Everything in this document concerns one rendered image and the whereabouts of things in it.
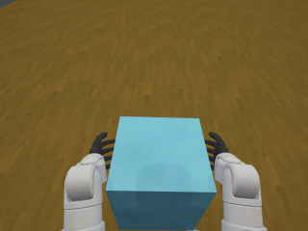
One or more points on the carton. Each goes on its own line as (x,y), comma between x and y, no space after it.
(160,176)

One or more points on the right robot forearm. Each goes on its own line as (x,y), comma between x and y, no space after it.
(241,194)

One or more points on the left robot forearm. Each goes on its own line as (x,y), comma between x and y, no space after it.
(83,195)

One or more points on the robot left hand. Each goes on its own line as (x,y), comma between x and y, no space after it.
(98,144)

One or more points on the robot right hand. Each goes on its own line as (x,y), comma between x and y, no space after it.
(218,145)

